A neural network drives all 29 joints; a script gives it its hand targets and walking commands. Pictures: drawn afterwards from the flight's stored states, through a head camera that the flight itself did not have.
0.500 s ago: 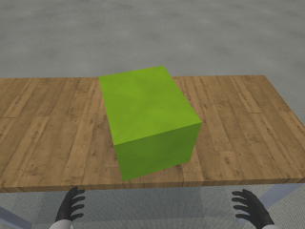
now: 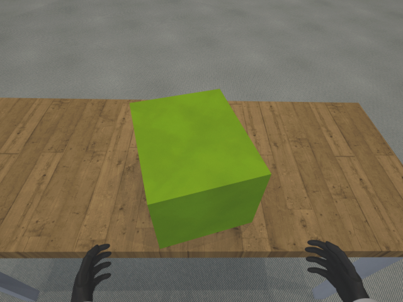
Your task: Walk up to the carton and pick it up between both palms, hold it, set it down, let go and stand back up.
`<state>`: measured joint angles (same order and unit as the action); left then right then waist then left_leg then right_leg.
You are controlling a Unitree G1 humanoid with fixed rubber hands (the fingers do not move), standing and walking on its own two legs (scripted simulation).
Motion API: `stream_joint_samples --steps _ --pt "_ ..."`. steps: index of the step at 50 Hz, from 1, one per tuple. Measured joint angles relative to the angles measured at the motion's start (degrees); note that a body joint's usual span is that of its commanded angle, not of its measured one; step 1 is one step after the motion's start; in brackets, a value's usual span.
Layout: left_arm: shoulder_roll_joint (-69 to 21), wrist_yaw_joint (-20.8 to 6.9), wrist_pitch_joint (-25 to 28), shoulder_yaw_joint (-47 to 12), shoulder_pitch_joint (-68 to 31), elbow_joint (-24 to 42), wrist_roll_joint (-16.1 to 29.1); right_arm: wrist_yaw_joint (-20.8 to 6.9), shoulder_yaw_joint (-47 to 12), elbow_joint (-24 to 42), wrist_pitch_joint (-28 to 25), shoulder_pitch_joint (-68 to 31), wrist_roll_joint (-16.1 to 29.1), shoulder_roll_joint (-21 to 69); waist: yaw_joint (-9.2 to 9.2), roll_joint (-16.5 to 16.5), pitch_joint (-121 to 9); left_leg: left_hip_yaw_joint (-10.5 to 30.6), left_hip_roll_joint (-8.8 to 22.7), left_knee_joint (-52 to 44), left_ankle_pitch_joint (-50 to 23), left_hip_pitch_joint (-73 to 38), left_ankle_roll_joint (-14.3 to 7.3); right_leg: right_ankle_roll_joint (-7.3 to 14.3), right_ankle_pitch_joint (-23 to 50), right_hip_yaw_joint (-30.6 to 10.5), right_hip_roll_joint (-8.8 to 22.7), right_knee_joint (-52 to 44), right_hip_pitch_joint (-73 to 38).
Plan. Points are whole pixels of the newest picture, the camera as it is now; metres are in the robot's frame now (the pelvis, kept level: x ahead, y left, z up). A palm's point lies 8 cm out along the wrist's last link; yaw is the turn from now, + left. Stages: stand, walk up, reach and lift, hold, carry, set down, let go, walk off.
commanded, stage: reach and lift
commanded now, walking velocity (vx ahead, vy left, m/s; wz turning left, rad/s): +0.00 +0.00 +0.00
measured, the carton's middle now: (191, 163) +0.41 +0.05 +0.02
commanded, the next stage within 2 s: none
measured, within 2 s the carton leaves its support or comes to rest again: neither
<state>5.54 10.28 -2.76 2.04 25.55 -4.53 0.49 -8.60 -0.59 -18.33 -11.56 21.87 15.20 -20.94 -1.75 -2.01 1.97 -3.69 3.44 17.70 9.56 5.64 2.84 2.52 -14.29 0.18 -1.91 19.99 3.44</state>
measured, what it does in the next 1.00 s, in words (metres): stands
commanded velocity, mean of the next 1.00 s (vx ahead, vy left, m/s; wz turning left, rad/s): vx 0.00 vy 0.00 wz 0.00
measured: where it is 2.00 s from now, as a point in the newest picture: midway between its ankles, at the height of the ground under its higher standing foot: outside the picture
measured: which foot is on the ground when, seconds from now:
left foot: down 0.00-1.00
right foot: down 0.00-1.00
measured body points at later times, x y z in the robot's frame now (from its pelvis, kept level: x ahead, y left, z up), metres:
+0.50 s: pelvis -0.01 -0.02 +0.00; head -0.04 -0.01 +0.45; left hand +0.18 +0.20 +0.01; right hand +0.21 -0.24 +0.03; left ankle +0.00 +0.15 -0.75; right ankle -0.04 -0.09 -0.75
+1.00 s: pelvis -0.02 -0.01 +0.00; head -0.01 -0.01 +0.45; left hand +0.24 +0.23 +0.06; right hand +0.30 -0.21 +0.06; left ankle +0.00 +0.15 -0.75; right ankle -0.04 -0.09 -0.75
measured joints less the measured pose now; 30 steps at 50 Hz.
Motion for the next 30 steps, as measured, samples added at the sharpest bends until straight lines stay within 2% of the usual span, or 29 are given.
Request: stream_joint_samples --steps 8,16,23,30 --pt "-0.82 0.23 3.75 -0.45 -1.52 1.91 0.0 0.16 -2.06 2.22 -2.39 -1.84 2.72 -0.23 -0.2 -0.43 -0.77 0.43 0.51 0.18 -0.25 0.54 0.47 0.59 0.0 0.39 -0.54 0.4 0.54" --pt "-2.66 0.83 3.67 -0.51 -4.0 3.28 0.36 0.39 -3.25 4.01 -1.69 -3.41 5.15 -0.44 -0.12 -1.02 -1.51 1.02 0.59 -0.66 -1.1 -0.44 0.77 1.05 0.02 0.98 -0.68 0.71 -0.1" --pt "-2.99 1.9 -0.07 -0.16 -6.62 2.99 1.53 1.02 -2.65 5.5 2.26 -5.26 5.95 0.2 -0.37 -1.34 -1.6 0.84 0.5 -1.0 -1.58 -0.85 0.6 1.29 -0.33 0.83 -0.61 2.08 0.37" --pt "-1.57 2.14 -6.46 1.23 -11.92 6.3 3.32 2.6 -2.2 7.9 7.53 -10.34 6.15 0.57 -0.94 -1.23 -1.03 0.65 0.49 -1.44 -2.16 -0.98 0.72 1.35 -0.22 0.64 -0.62 2.65 0.78"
